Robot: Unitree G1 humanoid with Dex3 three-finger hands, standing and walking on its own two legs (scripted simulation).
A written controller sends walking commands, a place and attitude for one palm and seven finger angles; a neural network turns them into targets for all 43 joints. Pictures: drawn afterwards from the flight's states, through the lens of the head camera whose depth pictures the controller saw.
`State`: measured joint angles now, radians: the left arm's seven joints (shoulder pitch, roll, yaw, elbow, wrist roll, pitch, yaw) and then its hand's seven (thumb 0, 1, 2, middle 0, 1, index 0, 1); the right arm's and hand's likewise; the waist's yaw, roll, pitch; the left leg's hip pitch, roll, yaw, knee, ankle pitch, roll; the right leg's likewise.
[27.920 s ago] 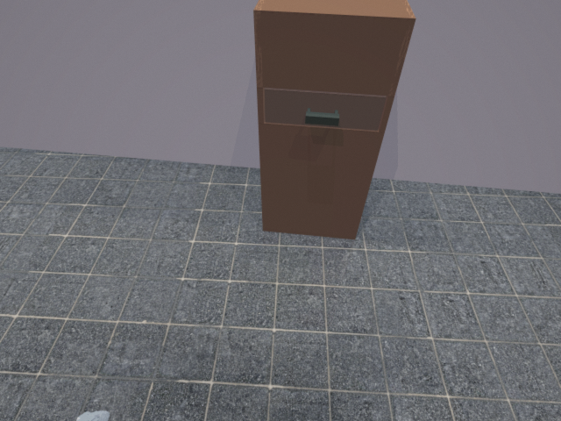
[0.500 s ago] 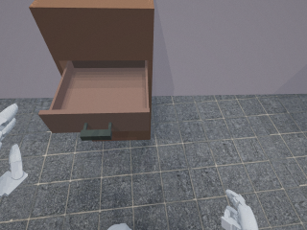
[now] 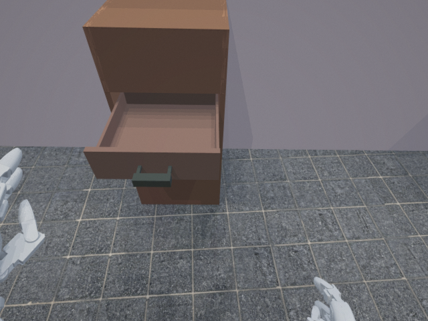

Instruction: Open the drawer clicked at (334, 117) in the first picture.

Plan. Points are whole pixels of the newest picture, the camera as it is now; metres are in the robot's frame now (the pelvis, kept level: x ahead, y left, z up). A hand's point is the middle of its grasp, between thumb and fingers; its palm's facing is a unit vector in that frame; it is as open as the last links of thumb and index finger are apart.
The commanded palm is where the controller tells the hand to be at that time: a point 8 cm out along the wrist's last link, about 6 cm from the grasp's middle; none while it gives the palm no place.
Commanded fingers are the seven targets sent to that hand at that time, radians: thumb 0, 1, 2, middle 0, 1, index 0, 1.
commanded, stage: stop stepping back and stand still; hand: left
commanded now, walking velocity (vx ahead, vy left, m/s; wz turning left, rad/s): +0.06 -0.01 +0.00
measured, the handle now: (153, 174) +0.53 +0.20 -0.11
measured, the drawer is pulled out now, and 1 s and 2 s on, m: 0.30 0.30 0.30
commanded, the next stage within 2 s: let the arm hang, fingers relaxed in 0.04 s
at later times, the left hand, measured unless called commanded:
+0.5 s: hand out of the picture +0.05 +0.19 -0.17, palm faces +0.06 -0.98 -0.19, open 6.9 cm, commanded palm none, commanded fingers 0.00 0.90 0.90 -0.20 -0.30 -0.20 -0.30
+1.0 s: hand out of the picture +0.00 +0.16 -0.17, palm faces +0.04 -0.98 -0.18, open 7.4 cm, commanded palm none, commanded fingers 0.00 0.90 0.90 -0.20 -0.30 -0.20 -0.30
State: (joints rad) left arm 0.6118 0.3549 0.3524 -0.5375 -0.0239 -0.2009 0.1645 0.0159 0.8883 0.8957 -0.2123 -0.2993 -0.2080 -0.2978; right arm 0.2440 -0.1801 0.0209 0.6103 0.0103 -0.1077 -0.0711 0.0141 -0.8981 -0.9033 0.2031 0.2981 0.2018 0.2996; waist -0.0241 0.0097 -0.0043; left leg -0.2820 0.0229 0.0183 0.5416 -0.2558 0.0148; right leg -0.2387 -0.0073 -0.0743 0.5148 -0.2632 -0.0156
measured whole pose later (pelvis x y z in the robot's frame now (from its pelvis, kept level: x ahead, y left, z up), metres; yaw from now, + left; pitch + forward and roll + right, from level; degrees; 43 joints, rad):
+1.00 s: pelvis +0.02 +0.00 +0.01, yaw +0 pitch -2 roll +0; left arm 0.30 0.10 0.01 1.15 0.01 0.00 0.03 0.01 0.91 0.90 -0.20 -0.30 -0.20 -0.30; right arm 0.31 -0.10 0.01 1.13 -0.01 0.01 -0.04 0.01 -0.91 -0.90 0.20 0.30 0.20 0.30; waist 0.00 0.03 0.06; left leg -0.16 0.01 0.03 0.41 -0.22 0.01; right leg -0.13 -0.02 -0.07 0.42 -0.25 -0.01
